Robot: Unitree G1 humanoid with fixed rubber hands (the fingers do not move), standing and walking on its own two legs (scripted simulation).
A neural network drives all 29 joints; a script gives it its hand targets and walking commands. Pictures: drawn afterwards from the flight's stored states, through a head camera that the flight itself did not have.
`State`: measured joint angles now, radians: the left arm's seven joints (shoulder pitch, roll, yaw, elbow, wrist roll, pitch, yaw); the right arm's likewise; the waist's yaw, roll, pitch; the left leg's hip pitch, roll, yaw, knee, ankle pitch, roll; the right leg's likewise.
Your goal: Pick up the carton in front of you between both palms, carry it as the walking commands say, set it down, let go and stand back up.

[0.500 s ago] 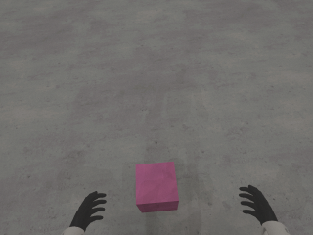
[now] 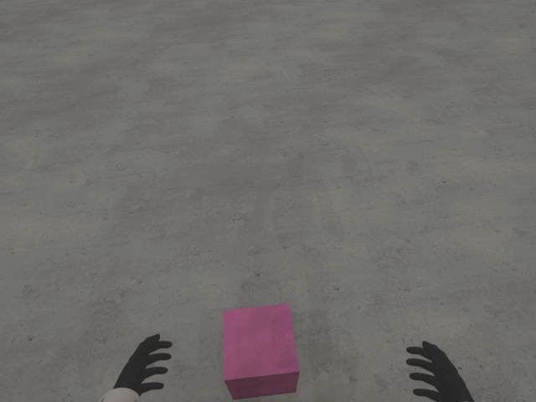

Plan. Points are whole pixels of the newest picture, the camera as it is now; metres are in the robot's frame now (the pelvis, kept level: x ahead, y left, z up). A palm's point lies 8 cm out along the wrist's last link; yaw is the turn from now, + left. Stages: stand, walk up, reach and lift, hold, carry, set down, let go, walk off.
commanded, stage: stand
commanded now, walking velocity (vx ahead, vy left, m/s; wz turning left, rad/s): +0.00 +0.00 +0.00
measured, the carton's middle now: (260, 352) +0.40 +0.08 -0.65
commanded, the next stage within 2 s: none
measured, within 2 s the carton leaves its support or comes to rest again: neither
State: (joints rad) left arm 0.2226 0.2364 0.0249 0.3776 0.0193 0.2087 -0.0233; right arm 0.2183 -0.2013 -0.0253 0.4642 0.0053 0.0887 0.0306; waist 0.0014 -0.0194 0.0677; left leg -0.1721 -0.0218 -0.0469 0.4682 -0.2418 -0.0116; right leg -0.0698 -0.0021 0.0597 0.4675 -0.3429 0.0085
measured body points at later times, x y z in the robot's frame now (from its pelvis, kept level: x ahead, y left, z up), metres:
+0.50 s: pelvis +0.01 +0.02 +0.00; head +0.02 +0.04 +0.45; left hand +0.14 +0.30 -0.11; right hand +0.14 -0.28 -0.09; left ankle +0.01 +0.13 -0.74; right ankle -0.05 -0.13 -0.74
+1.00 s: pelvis +0.00 +0.02 +0.00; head +0.00 +0.03 +0.45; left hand +0.11 +0.32 -0.12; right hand +0.11 -0.30 -0.10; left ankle +0.01 +0.13 -0.74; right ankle -0.05 -0.13 -0.74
